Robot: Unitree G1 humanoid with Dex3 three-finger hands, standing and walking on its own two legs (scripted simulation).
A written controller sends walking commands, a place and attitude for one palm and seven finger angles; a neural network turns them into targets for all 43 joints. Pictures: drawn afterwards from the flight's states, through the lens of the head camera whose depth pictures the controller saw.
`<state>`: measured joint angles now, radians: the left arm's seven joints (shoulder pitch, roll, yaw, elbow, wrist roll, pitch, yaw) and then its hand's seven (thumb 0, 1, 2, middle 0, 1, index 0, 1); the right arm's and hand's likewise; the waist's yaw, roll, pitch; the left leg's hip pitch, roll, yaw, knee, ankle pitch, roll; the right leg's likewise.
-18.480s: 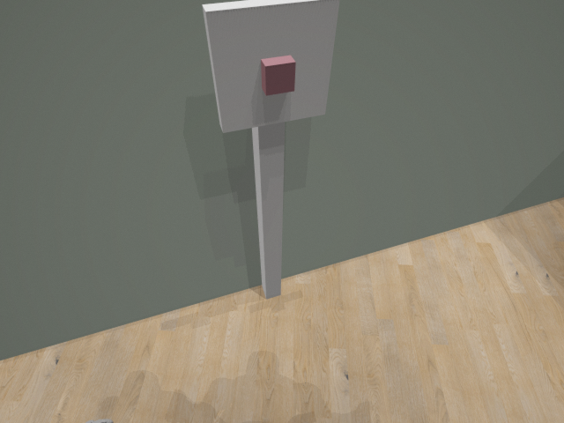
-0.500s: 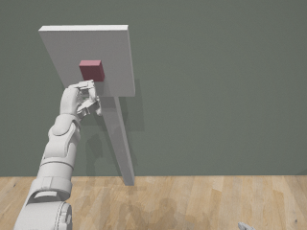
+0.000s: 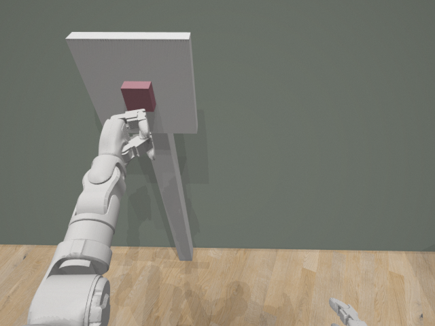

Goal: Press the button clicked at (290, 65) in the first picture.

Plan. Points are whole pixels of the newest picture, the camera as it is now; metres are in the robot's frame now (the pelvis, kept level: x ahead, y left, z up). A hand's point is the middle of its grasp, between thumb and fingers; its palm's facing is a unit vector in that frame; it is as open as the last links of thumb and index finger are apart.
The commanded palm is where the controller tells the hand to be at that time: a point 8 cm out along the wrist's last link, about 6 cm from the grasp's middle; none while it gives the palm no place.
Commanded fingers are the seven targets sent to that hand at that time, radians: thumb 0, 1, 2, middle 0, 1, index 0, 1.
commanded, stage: press the button with the knuckle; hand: left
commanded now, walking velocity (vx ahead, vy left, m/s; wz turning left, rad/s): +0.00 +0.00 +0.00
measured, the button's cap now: (139, 95) +0.51 +0.18 +0.18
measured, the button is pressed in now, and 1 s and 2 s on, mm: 0 8 0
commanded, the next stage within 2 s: hold the button down briefly in 1.16 s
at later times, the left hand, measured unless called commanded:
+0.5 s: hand (154, 127) +0.45 +0.14 +0.14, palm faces +0.01 -1.00 +0.00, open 3.1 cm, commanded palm +0.42 +0.19 +0.15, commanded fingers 0.00 0.90 0.90 -1.30 -1.50 -1.30 -1.50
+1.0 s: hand (152, 124) +0.46 +0.15 +0.14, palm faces +0.01 -1.00 +0.00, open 3.1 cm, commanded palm +0.46 +0.20 +0.15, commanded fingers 0.00 0.90 0.90 -1.30 -1.50 -1.30 -1.50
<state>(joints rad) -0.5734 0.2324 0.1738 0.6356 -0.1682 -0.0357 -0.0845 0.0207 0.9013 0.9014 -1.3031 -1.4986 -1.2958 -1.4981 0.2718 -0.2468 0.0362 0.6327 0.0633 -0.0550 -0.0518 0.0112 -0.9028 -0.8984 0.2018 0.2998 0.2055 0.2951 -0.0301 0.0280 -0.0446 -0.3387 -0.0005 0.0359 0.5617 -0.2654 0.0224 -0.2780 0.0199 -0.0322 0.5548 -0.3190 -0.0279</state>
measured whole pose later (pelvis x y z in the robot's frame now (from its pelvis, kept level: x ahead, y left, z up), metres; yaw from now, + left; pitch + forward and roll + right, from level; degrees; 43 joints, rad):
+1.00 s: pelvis -0.01 +0.00 -0.01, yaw +0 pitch +6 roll -1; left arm -0.86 0.33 0.26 1.05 -0.13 -0.19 -0.13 0.03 0.83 0.92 -1.30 -1.50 -1.34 -1.50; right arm 0.34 -0.27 0.02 0.68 0.05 -0.06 -0.05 0.01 -0.90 -0.90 0.20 0.30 0.21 0.30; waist -0.09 0.03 -0.05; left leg -0.45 0.01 0.03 0.62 -0.27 0.02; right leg -0.38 0.03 -0.04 0.60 -0.32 -0.03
